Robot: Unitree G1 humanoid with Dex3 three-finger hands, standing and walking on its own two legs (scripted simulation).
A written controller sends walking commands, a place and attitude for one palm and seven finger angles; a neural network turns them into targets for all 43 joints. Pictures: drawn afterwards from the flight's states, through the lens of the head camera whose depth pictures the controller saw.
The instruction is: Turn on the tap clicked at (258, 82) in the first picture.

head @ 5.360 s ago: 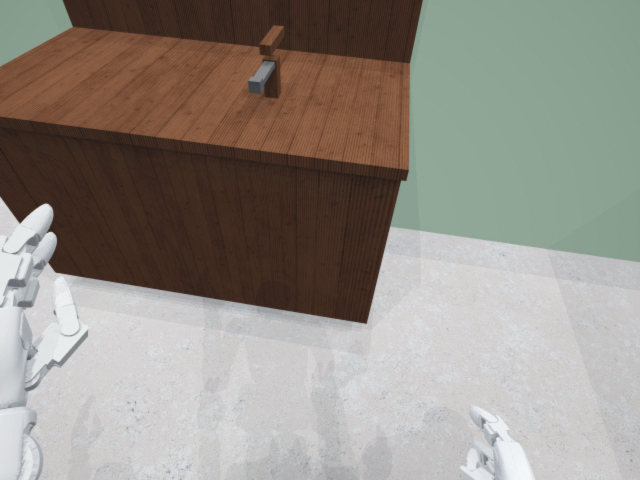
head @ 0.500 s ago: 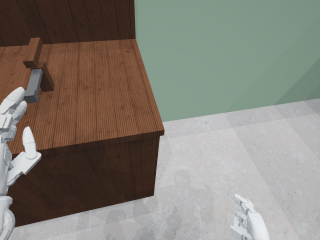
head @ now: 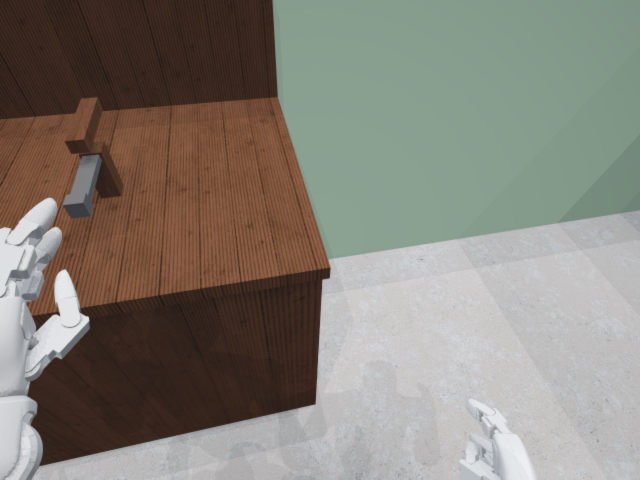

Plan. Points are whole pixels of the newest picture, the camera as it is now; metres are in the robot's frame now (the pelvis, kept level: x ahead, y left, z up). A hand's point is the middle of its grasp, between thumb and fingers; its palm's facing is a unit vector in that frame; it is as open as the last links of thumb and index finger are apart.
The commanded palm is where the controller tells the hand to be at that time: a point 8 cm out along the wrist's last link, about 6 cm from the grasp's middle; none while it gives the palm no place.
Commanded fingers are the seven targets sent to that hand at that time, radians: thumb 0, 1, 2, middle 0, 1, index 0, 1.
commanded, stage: look again from close up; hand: left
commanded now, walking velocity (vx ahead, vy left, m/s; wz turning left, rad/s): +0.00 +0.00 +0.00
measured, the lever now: (78, 205) +0.46 +0.42 +0.06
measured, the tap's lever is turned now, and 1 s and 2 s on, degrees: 0 0 0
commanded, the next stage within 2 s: shuffle to correct the standing spot in 0.04 s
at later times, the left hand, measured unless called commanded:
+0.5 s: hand (92, 305) +0.24 +0.25 +0.15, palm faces +0.36 -0.86 -0.37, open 7.5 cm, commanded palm +0.19 +0.29 +0.17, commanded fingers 0.00 0.90 0.90 -0.20 -0.30 -0.20 -0.30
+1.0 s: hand (111, 235) +0.32 +0.26 +0.16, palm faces +0.30 -0.85 -0.43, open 7.5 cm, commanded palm +0.26 +0.32 +0.17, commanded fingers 0.00 0.90 0.90 -0.20 -0.30 -0.20 -0.30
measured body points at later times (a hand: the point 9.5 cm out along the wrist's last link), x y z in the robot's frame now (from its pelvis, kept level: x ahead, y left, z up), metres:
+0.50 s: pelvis +0.02 +0.01 -0.01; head +0.02 +0.02 +0.44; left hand +0.21 +0.30 +0.17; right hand +0.18 -0.23 -0.09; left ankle +0.01 +0.09 -0.75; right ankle +0.01 -0.11 -0.75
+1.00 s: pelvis +0.08 +0.05 -0.02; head +0.11 +0.04 +0.43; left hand +0.29 +0.31 +0.19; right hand +0.22 -0.18 -0.11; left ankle +0.01 +0.09 -0.75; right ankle +0.10 -0.03 -0.70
